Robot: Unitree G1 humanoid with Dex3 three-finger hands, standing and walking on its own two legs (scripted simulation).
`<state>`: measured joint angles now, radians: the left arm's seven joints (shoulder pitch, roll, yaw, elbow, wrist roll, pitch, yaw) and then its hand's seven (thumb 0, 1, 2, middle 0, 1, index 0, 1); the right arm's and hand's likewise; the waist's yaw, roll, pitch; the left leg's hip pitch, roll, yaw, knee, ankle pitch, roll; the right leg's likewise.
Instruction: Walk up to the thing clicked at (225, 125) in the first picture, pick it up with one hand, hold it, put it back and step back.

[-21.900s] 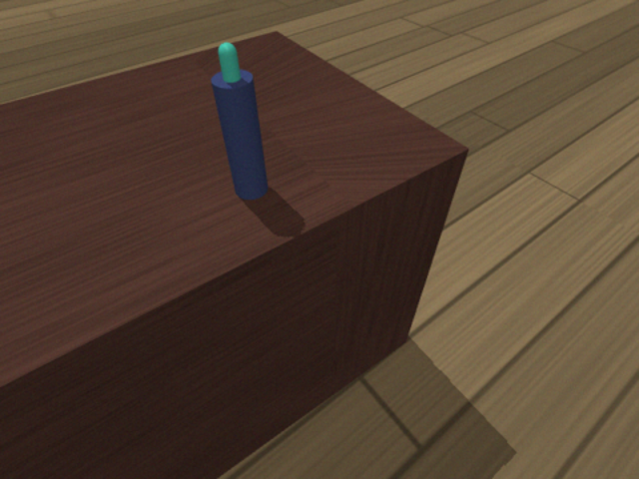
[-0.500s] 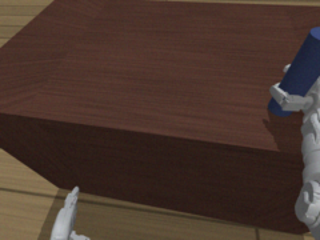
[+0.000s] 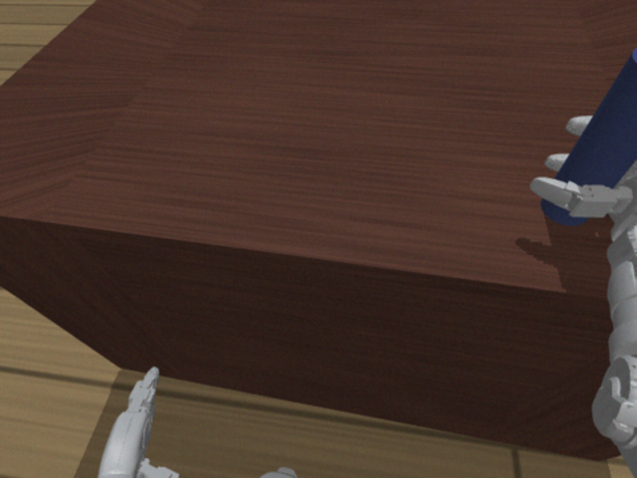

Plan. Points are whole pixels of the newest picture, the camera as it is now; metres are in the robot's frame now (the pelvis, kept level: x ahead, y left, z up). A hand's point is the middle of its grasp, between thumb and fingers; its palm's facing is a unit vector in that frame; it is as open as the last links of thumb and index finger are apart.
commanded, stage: open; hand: right
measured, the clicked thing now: (619, 131) +0.48 -0.24 +0.19
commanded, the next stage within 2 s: withdraw in 0.12 s
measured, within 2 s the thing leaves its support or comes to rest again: neither
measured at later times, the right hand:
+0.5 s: hand (629, 140) +0.48 -0.26 +0.17, palm faces +0.25 +0.97 +0.02, open 16.8 cm
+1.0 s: hand out of the picture +0.41 -0.40 +0.23, palm faces +0.59 +0.76 -0.28, open 17.7 cm
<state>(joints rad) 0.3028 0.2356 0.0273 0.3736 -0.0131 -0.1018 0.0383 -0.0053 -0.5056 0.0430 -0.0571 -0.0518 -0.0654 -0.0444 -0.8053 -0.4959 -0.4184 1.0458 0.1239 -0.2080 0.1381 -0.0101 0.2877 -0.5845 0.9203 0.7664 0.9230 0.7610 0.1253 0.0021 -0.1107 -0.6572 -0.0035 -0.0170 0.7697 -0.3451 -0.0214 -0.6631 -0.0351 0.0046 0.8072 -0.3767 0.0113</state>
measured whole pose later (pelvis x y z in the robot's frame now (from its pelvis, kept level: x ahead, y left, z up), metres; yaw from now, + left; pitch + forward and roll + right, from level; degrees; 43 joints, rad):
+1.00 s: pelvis +0.01 +0.00 +0.02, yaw -1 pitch +9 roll +1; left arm 0.33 0.27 0.03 0.44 -0.05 -0.07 0.01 -0.01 -0.49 0.04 -0.05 -0.04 -0.06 -0.03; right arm -0.78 -0.80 -0.49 0.97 -0.04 -0.04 0.03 -0.02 0.60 -0.04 0.06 0.06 0.06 0.06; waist 0.03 -0.02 -0.08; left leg -0.46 0.01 -0.01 0.59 -0.28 -0.02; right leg -0.47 -0.03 0.01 0.63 -0.31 0.01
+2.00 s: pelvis -0.01 +0.02 +0.03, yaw -3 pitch -4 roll -1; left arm 0.29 0.22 0.18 0.57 -0.02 -0.12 0.06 -0.01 -0.50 0.05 -0.05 -0.05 -0.06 -0.05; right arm 0.39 -0.38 -0.47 -0.30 0.06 -0.33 -0.02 -0.02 0.58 -0.05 0.06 0.06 0.06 0.06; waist -0.06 -0.06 0.04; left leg -0.18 0.02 0.03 0.50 -0.25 0.00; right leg -0.17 -0.01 0.04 0.47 -0.22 0.03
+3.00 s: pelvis +0.01 +0.01 +0.03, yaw -2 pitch +0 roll +0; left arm 0.22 0.21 0.00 0.70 0.00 -0.07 0.05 0.02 0.90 0.90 -0.20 -0.30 -0.20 -0.30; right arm 0.21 -0.17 -0.03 0.58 0.00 -0.12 -0.08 -0.02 0.53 -0.06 0.06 0.05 0.06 0.05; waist 0.00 0.00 0.05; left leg -0.24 0.02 0.00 0.49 -0.26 -0.01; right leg -0.23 -0.02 0.01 0.49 -0.26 0.02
